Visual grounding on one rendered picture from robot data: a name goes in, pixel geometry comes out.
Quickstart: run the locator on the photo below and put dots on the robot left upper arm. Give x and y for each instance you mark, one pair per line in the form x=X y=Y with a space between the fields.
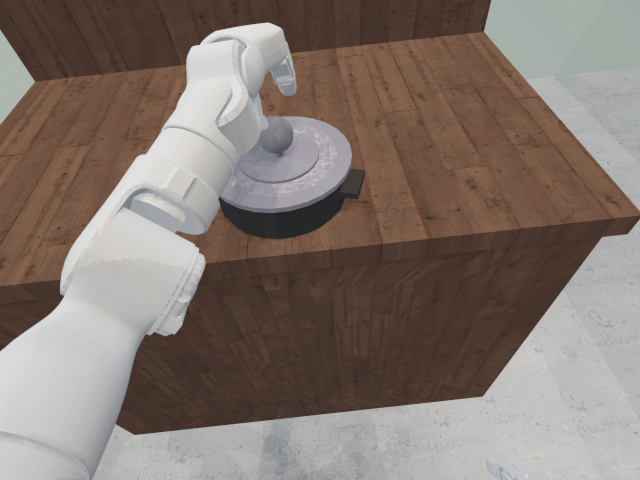
x=63 y=381

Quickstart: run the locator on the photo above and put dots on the left robot forearm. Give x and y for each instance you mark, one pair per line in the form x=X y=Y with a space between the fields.
x=178 y=182

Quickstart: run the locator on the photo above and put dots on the knob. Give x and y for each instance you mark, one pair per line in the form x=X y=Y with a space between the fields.
x=278 y=136

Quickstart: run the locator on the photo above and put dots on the right robot hand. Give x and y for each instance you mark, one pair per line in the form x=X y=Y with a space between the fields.
x=505 y=471

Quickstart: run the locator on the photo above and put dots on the left robot hand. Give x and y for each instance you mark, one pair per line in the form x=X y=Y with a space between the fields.
x=270 y=41

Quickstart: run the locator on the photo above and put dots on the lid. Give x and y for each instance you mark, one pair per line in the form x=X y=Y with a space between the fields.
x=314 y=166

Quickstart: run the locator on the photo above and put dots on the table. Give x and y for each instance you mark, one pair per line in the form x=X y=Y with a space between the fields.
x=477 y=207

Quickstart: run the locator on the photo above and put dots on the pot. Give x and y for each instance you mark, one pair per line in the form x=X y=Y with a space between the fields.
x=297 y=222

